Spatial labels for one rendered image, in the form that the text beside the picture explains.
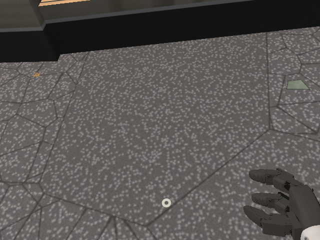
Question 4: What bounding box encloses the right robot hand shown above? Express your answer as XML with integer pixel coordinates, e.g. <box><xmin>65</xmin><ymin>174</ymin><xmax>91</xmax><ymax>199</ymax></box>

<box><xmin>243</xmin><ymin>168</ymin><xmax>320</xmax><ymax>240</ymax></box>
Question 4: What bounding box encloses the right robot forearm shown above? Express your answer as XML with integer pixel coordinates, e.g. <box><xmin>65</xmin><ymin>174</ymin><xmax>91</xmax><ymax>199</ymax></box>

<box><xmin>300</xmin><ymin>225</ymin><xmax>320</xmax><ymax>240</ymax></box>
